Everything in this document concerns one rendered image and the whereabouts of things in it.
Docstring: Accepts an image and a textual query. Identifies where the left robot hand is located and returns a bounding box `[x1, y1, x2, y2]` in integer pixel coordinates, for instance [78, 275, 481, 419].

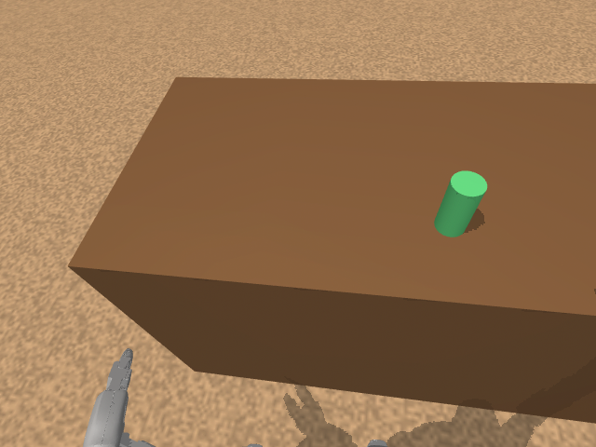
[83, 348, 155, 447]

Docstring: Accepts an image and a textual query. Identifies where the can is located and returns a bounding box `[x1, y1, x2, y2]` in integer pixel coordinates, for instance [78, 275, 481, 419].
[434, 170, 487, 237]

